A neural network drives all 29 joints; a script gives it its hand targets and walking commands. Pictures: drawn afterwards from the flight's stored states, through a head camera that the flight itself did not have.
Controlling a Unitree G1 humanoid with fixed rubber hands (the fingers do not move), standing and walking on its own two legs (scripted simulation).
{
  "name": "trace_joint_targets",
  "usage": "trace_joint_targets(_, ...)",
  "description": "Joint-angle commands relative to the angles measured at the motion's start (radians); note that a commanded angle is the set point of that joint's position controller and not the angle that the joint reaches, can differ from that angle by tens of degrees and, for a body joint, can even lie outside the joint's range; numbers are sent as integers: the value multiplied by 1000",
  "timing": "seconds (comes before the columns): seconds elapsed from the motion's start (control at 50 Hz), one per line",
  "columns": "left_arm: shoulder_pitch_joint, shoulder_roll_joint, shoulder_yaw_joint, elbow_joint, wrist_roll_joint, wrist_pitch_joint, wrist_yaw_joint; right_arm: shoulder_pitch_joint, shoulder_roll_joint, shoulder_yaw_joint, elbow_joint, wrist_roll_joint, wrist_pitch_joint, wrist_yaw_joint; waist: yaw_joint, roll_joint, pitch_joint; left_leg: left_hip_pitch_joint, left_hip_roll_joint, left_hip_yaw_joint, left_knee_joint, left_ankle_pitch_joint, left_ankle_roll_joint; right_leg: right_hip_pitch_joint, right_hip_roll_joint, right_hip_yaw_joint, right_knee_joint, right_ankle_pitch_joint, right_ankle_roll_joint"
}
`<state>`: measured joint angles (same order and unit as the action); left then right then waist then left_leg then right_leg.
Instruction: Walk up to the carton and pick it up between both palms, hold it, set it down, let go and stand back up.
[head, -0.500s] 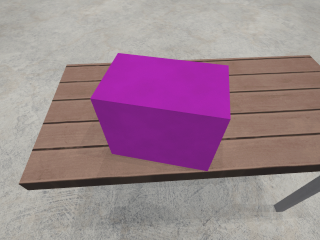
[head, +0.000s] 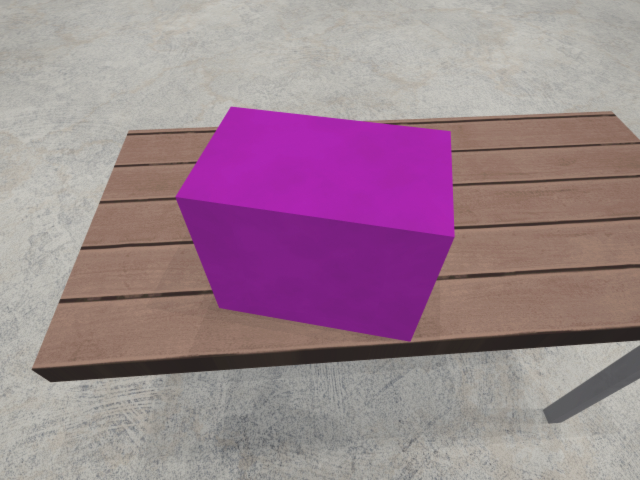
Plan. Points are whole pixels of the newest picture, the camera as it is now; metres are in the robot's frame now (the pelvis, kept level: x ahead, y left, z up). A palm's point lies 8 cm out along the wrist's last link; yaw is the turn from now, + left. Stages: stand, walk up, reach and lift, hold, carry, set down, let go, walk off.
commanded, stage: stand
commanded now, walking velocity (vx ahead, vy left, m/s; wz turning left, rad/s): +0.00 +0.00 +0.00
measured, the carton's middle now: (323, 228) +0.43 +0.01 +0.06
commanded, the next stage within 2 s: none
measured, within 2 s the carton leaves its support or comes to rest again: neither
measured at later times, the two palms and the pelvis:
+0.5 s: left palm out of the picture +0.06 +0.29 -0.13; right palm out of the picture +0.06 -0.30 -0.11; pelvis +0.00 +0.00 +0.00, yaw +0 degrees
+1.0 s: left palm out of the picture +0.06 +0.30 -0.12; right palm out of the picture +0.05 -0.29 -0.12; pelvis +0.00 +0.01 +0.00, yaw +0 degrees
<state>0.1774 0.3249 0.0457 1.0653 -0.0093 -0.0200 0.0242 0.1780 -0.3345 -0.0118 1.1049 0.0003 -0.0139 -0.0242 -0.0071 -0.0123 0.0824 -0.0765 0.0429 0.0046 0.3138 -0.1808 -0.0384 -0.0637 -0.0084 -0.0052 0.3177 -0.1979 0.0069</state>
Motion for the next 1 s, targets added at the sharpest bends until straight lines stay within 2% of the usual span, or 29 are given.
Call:
trace_joint_targets(0.0,3,187,29,-47,-2,-21,6,-18,-205,-45,-39,10,-21,-13,15,-23,-67,3,103,-68,-48,162,49,-9,-128,72,-52,212,-22)
trace_joint_targets(0.04,27,217,37,-33,3,-20,6,14,-205,-40,-28,4,-15,-11,3,33,-57,26,103,-60,-40,129,44,-23,-127,76,-66,188,-21)
trace_joint_targets(0.1,20,187,22,-40,-1,-18,10,-14,-170,-35,-50,0,-9,-8,-2,-15,-8,-16,102,-65,-60,80,48,-25,-128,88,-64,149,-30)
trace_joint_targets(0.2,16,202,38,-54,-1,-18,6,-47,-219,-46,-52,-9,-18,-3,15,15,-63,16,100,-47,-45,114,57,-19,-125,82,-89,157,-25)
trace_joint_targets(0.22,0,242,43,-55,6,-17,8,-9,-196,-45,-43,1,-11,0,-19,25,-37,5,100,-74,-40,113,49,-29,-128,79,-57,147,-18)
trace_joint_targets(0.24,-7,195,31,-59,0,-18,0,-32,-215,-44,-44,8,-19,-1,-5,-12,-14,-22,101,-70,-42,120,47,-41,-114,74,-67,172,-8)
trace_joint_targets(0.28,-4,215,41,-63,4,-18,7,-12,-220,-47,-48,5,-18,0,-22,22,-52,35,109,-60,-41,144,51,-54,-126,76,-60,180,-12)
trace_joint_targets(0.32,-32,217,45,-77,3,-16,2,-52,-214,-40,-52,-1,-18,-11,2,4,-49,3,107,-73,-44,172,50,-28,-123,80,-63,164,-19)
trace_joint_targets(0.34,6,171,31,-62,0,-12,2,-59,-218,-47,-52,0,-18,-9,8,48,-56,-9,94,-57,-47,134,57,5,-118,82,-80,132,-10)
trace_joint_targets(0.38,9,185,26,-49,-1,-18,4,-31,-196,-40,-41,14,-22,-4,-10,16,-41,15,109,-76,-50,129,47,-37,-126,77,-54,166,-19)
trace_joint_targets(0.42,14,169,27,-54,-3,-17,2,-72,-198,-36,-56,8,-23,-5,22,-7,-58,-30,105,-82,-57,106,55,20,-127,66,-81,164,-15)
trace_joint_targets(0.44,23,195,31,-33,2,-15,0,-26,-187,-31,-37,7,-23,-3,-2,-27,-11,-22,99,-83,-73,104,48,-22,-124,67,-66,152,-19)
trace_joint_targets(0.48,50,186,32,-34,-4,-19,9,-14,-193,-36,-29,-5,-16,-3,12,41,-20,-33,106,-60,-65,117,59,7,-141,81,-64,155,-22)
trace_joint_targets(0.52,-5,236,44,-51,3,-12,9,-33,-194,-37,-46,3,-28,-5,-6,49,-51,-19,102,-75,-56,149,57,-3,-127,88,-59,177,-22)
trace_joint_targets(0.54,21,208,39,-53,-3,-19,0,-32,-221,-39,-42,9,-29,-9,10,13,-23,-34,105,-82,-53,154,62,-5,-131,78,-82,163,-14)
trace_joint_targets(0.58,-14,215,42,-57,5,-20,6,-20,-202,-38,-37,12,-25,-10,-15,-16,-59,17,118,-84,-51,178,51,-21,-131,77,-62,179,-14)
trace_joint_targets(0.6,-23,216,44,-55,0,-24,5,-37,-227,-41,-44,4,-24,-13,3,25,-43,-15,110,-72,-52,165,56,-21,-135,84,-79,169,-17)
trace_joint_targets(0.62,-7,231,49,-51,-1,-21,6,-6,-222,-45,-50,10,-24,-7,-12,7,-57,23,102,-74,-53,155,55,-16,-125,79,-57,187,-21)
trace_joint_targets(0.64,-11,176,28,-48,4,-21,3,-41,-182,-35,-55,2,-27,-9,12,25,-64,12,114,-72,-52,171,57,-9,-130,68,-54,190,-20)
trace_joint_targets(0.66,-2,202,41,-42,-2,-20,4,-21,-186,-32,-53,2,-25,-8,3,-1,-102,17,106,-74,-49,166,55,25,-132,70,-76,156,-16)
trace_joint_targets(0.7,-6,227,42,-41,8,-14,4,-40,-205,-38,-53,2,-30,-4,-8,27,-75,6,97,-64,-61,143,49,3,-125,75,-67,152,-25)
trace_joint_targets(0.74,26,176,30,-37,-4,-16,7,6,-186,-29,-35,7,-26,-6,4,19,-57,-15,120,-82,-44,160,64,8,-144,75,-55,177,-22)
trace_joint_targets(0.78,-20,232,45,-63,9,-18,12,-43,-201,-42,-51,-5,-19,-3,9,11,-37,-7,99,-70,-57,180,45,-9,-118,59,-57,149,-17)
trace_joint_targets(0.86,6,206,39,-60,-3,-19,3,-57,-217,-48,-59,6,-20,-1,20,-15,-29,-48,98,-80,-53,93,58,2,-127,85,-76,135,-28)
trace_joint_targets(0.88,-22,191,24,-58,8,-12,0,-9,-207,-44,-39,13,-13,-6,-15,-42,-18,-4,106,-77,-58,124,52,-57,-125,74,-57,154,-25)
trace_joint_targets(0.9,12,192,31,-58,-2,-9,8,-48,-232,-54,-54,5,-14,-6,8,1,-74,1,105,-74,-44,90,58,-12,-133,78,-78,142,-15)
trace_joint_targets(0.94,-9,215,37,-62,-2,-9,5,-45,-216,-46,-65,1,-17,-10,-1,-11,-51,-5,105,-83,-64,119,64,-12,-122,70,-67,135,-24)
trace_joint_targets(0.96,8,196,26,-56,-4,-6,2,-16,-217,-45,-54,10,-19,-9,-4,51,-54,-6,101,-73,-53,120,52,-15,-131,85,-76,144,-21)
trace_joint_targets(0.98,28,198,29,-46,4,-9,8,-29,-189,-40,-52,8,-16,-4,9,17,-29,-13,110,-84,-64,112,59,-25,-133,74,-61,126,-17)
